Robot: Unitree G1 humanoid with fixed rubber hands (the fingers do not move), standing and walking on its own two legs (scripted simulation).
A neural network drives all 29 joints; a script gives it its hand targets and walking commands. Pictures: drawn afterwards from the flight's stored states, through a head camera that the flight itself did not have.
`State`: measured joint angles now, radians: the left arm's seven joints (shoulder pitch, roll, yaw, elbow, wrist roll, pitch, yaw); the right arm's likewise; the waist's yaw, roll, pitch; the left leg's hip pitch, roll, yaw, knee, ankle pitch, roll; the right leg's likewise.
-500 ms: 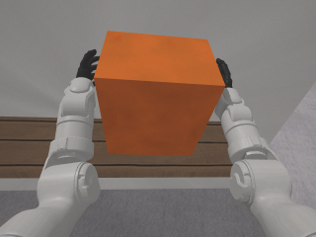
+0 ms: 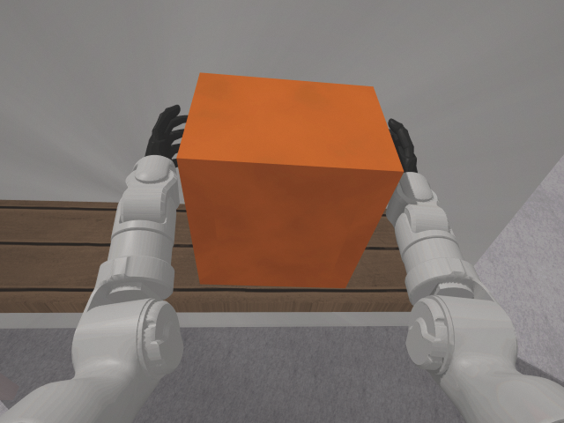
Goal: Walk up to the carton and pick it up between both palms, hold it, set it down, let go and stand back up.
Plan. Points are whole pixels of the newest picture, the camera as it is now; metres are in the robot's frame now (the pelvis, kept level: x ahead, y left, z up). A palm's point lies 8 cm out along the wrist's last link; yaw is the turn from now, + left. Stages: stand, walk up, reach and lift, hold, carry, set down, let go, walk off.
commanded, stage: set down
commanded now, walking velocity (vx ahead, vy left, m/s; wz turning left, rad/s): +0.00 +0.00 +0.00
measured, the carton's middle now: (280, 192) +0.42 -0.02 +0.11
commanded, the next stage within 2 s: none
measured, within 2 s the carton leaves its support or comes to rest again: rests again in 1.66 s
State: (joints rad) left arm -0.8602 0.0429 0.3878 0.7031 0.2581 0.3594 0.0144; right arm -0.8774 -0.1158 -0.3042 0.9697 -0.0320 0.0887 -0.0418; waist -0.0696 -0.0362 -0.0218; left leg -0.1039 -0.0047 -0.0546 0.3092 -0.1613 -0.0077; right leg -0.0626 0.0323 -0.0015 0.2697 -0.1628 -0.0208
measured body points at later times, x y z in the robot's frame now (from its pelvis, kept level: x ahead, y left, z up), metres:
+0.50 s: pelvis +0.00 +0.00 +0.00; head +0.00 +0.01 +0.45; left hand +0.44 +0.14 +0.14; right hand +0.41 -0.21 +0.13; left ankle +0.01 +0.12 -0.75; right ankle -0.01 -0.10 -0.75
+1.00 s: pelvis +0.01 +0.00 +0.00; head +0.03 +0.01 +0.45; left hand +0.44 +0.14 +0.11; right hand +0.42 -0.21 +0.11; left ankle +0.01 +0.12 -0.75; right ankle -0.01 -0.10 -0.75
